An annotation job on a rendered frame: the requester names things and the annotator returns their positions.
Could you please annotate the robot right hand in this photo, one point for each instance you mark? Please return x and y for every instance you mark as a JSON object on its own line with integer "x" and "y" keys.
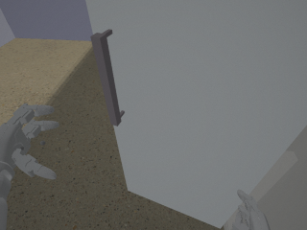
{"x": 255, "y": 219}

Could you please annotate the fridge door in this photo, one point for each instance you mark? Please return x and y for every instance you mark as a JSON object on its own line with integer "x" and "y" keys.
{"x": 214, "y": 92}

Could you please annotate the handle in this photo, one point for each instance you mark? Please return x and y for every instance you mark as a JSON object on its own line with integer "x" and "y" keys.
{"x": 102, "y": 56}

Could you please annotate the robot left hand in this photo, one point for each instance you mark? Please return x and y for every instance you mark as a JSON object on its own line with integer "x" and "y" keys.
{"x": 13, "y": 136}

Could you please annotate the left robot forearm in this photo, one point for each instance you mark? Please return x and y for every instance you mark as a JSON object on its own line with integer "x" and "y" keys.
{"x": 6, "y": 175}

